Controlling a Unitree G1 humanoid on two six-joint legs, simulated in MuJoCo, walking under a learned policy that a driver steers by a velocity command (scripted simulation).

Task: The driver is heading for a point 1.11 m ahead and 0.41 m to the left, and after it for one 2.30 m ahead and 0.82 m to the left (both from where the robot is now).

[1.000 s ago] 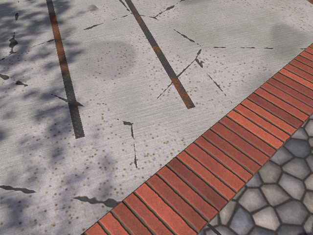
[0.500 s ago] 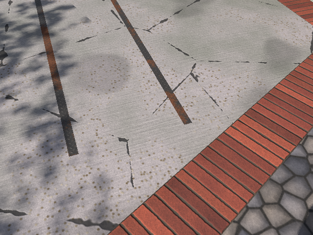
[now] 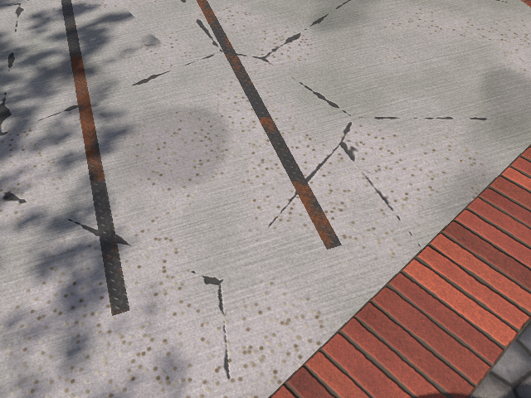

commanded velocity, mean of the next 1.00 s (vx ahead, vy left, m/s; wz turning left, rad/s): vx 0.50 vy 0.00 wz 0.39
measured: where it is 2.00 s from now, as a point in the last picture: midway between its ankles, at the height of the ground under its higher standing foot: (168, 262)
